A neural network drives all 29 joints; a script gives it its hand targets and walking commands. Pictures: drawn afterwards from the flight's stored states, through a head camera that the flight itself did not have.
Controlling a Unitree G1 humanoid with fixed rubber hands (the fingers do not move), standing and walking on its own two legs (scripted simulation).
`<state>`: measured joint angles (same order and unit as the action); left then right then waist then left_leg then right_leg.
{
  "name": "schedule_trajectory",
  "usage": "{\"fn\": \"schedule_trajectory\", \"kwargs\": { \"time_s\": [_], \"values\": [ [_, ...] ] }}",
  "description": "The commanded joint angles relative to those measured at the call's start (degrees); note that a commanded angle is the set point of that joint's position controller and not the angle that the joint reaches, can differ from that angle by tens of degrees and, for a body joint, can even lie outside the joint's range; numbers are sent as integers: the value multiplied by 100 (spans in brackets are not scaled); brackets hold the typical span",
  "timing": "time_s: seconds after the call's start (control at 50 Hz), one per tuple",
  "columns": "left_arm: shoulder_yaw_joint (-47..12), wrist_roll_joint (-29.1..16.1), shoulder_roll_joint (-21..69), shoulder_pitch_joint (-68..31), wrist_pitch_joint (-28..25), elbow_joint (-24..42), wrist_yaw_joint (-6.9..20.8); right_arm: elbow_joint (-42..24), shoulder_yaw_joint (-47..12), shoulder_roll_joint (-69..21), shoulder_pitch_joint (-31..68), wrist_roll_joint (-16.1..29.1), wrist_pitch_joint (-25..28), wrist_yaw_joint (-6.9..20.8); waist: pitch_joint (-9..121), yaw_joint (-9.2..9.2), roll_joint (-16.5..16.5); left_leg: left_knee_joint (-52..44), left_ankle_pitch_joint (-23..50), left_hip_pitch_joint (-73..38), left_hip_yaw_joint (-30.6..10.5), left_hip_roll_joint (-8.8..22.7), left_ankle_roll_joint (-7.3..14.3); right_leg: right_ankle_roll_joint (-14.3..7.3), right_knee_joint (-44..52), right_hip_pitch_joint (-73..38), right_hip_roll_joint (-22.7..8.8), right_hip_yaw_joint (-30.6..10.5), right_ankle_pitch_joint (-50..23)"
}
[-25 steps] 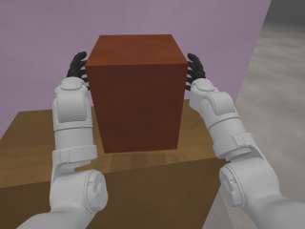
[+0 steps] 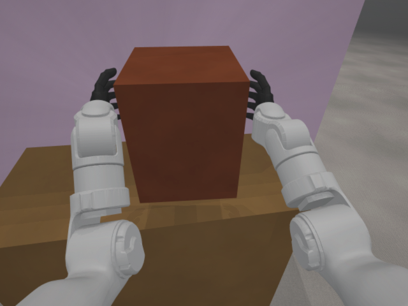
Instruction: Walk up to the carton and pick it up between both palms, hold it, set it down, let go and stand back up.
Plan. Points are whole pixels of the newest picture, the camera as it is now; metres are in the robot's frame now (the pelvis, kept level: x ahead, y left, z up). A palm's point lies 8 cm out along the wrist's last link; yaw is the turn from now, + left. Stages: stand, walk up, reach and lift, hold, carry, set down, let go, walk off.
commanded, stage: hold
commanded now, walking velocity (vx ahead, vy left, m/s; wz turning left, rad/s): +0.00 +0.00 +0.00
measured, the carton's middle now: (185, 122) +0.41 +0.02 +0.22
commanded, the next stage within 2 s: none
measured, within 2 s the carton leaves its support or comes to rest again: neither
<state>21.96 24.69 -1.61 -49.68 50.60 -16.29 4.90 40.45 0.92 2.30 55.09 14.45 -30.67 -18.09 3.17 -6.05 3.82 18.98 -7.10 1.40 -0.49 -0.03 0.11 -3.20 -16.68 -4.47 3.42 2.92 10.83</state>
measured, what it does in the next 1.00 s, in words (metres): stands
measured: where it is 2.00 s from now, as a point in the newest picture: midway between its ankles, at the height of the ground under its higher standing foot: outside the picture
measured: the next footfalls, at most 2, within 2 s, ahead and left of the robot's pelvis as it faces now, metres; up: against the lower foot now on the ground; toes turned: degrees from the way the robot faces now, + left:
none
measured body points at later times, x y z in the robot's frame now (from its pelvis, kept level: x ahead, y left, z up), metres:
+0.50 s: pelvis +0.00 +0.00 +0.00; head -0.09 +0.04 +0.44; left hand +0.38 +0.16 +0.28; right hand +0.37 -0.13 +0.28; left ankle +0.05 +0.12 -0.75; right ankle +0.00 -0.08 -0.75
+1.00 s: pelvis +0.00 +0.01 +0.00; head -0.09 +0.04 +0.44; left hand +0.37 +0.16 +0.28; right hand +0.37 -0.13 +0.28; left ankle +0.05 +0.12 -0.75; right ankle +0.00 -0.08 -0.75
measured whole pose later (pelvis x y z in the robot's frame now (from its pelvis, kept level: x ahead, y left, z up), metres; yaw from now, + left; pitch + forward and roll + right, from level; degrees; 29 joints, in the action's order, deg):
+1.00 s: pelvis +0.00 +0.01 +0.00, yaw +0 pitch -11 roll +0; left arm 21.2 24.8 -0.9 -48.5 51.7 -12.9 4.5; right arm 38.3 -1.0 3.5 54.1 16.1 -30.6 -18.0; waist 2.3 -6.5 3.3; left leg 19.2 -7.6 0.5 0.1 -0.3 0.7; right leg -2.6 -16.3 -5.5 3.1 2.4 10.8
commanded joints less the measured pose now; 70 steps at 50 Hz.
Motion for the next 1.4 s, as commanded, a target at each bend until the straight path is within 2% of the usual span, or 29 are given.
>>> {"fn": "schedule_trajectory", "kwargs": {
  "time_s": [0.0,0.08,0.14,0.18,0.2,0.24,0.4,0.46,0.52,0.56,0.66,0.72,0.74,0.76,0.8,0.82,0.84,0.86,0.96,1.06,1.08,1.1,1.12,1.16,1.22,1.28,1.32,1.34,1.38],
  "values": [
    [-2308,-1329,2984,-4248,-472,698,937,-2034,-1046,-2835,4669,734,501,882,1914,-169,-745,-125,719,-865,122,-51,-78,590,371,380,-213,-108,-896],
    [-2301,-1339,2943,-4074,-465,539,894,-2054,-1104,-2825,4654,718,511,848,1894,-184,-691,-58,771,-933,107,-39,-47,615,409,370,-300,-137,-1033],
    [-2094,-1190,2893,-4006,-441,437,928,-1829,-1136,-2819,4621,689,467,842,1624,-82,-556,-162,596,-794,113,-40,-23,649,425,306,-246,-111,-921],
    [-2130,-1251,2891,-3986,-428,534,946,-2109,-1151,-2848,4650,803,485,841,1887,-5,-516,-169,664,-780,112,-33,7,641,400,240,-221,-109,-988],
    [-2220,-1318,2971,-4080,-450,677,931,-2103,-1254,-2904,4582,792,477,831,1997,-125,-586,-151,727,-854,122,-30,-38,609,374,203,-201,-97,-1058],
    [-2080,-1241,2829,-4019,-426,476,913,-2022,-1214,-2840,4621,804,463,842,1787,-26,-572,-163,783,-867,102,-56,-23,635,359,231,-219,-127,-1063],
    [-2451,-1366,2938,-3988,-417,1190,871,-2458,-1438,-2959,4312,954,468,777,2142,-129,-690,42,1334,-1196,132,-87,-140,728,282,79,-238,-105,-1694],
    [-2235,-1162,2839,-3661,-283,728,937,-2106,-1283,-2717,4179,851,375,760,1392,-149,-690,-84,945,-916,87,-58,-86,660,398,346,-272,-134,-1231],
    [-2369,-1165,2897,-3897,-299,869,970,-2248,-1282,-2680,4485,830,454,819,1590,-118,-695,-220,645,-880,123,27,-91,566,395,429,-253,-89,-736],
    [-2526,-1310,3104,-3902,-309,1064,923,-2470,-1328,-2750,4550,839,495,830,1909,-179,-636,-107,975,-1032,88,-12,-108,534,333,310,-131,23,-945],
    [-2472,-1303,3144,-4026,-323,811,853,-2102,-1160,-2669,4502,715,425,881,1610,-209,-723,-190,592,-899,73,1,-113,490,408,486,-142,-8,-616],
    [-2363,-1273,3000,-3974,-366,721,841,-2098,-1174,-2695,4536,738,476,935,1831,-152,-630,-191,682,-862,93,56,-110,502,317,342,-157,-10,-675],
    [-2320,-1285,3024,-4027,-381,832,824,-2081,-1239,-2769,4628,829,509,952,1912,-23,-761,-124,861,-830,109,21,-91,460,317,327,-127,-33,-848],
    [-2420,-1350,3046,-3961,-383,904,814,-2174,-1238,-2757,4481,843,519,941,2080,-91,-755,-67,1063,-1040,119,29,-143,490,304,264,-98,1,-1033],
    [-2258,-1248,2899,-3840,-367,899,813,-2112,-1269,-2692,4366,925,456,907,1988,-107,-638,-26,1270,-1097,75,-21,-91,614,320,141,-148,-60,-1372],
    [-2104,-1180,2868,-3701,-297,600,857,-2041,-1254,-2621,4350,838,397,888,1609,-19,-483,-93,1143,-963,116,-49,-83,603,321,215,-95,-12,-1245],
    [-2165,-1178,2773,-3826,-314,810,902,-1929,-1335,-2740,4307,851,376,880,1617,25,-471,-98,1106,-1004,162,-71,-62,646,338,254,-151,-39,-1274],
    [-2129,-1144,2811,-3722,-268,610,932,-1830,-1223,-2709,4218,860,346,870,1465,-83,-610,-162,848,-869,124,-58,-46,614,375,294,-216,-118,-1139],
    [-2343,-1274,3002,-3979,-356,899,925,-2334,-1413,-2886,4546,885,477,836,1880,-88,-562,-52,989,-1103,121,-37,-65,633,365,229,-182,-50,-1233],
    [-2196,-1212,2904,-4064,-386,516,906,-1902,-1093,-2787,4545,692,447,874,1475,-83,-685,-193,502,-837,85,-8,-19,579,431,457,-231,-86,-706],
    [-2209,-1195,2923,-4101,-379,605,906,-1871,-1061,-2813,4416,662,436,873,1485,-193,-729,-196,533,-897,141,0,-69,554,454,493,-234,-67,-758],
    [-2233,-1210,2966,-4132,-366,606,937,-1860,-993,-2705,4549,663,450,893,1531,-100,-790,-233,515,-727,126,-3,-94,523,395,395,-190,-67,-653],
    [-2323,-1219,3056,-4098,-352,488,939,-1893,-997,-2617,4612,622,481,890,1574,-229,-685,-221,493,-803,129,-6,-86,519,388,417,-185,-25,-666],
    [-2180,-1228,3021,-4162,-355,282,948,-1750,-896,-2589,4674,560,472,903,1437,-248,-661,-238,342,-774,96,-8,-49,525,471,421,-235,-110,-505],
    [-2256,-1309,3036,-4088,-451,578,860,-2072,-1102,-2732,4741,718,585,929,2025,-63,-620,-130,860,-891,94,13,-67,514,319,177,-135,-32,-936],
    [-2050,-1221,2824,-4065,-422,472,881,-1910,-1192,-2846,4545,764,507,906,1745,-24,-488,-185,750,-813,146,-30,-5,592,367,195,-197,-59,-1017],
    [-1929,-1059,2819,-3997,-391,265,936,-1592,-1041,-2760,4504,667,463,898,1465,-84,-615,-256,354,-769,159,-15,-25,606,437,255,-216,-93,-724],
    [-1969,-1072,2841,-3923,-400,443,939,-1811,-1121,-2743,4536,694,510,908,1615,9,-585,-212,620,-760,132,-19,-11,577,421,234,-203,-79,-919],
    [-2037,-1167,2825,-4024,-417,630,938,-1924,-1177,-2833,4594,743,550,887,1892,-71,-557,-123,836,-919,111,-54,-17,640,355,99,-220,-118,-1188]
  ]
}}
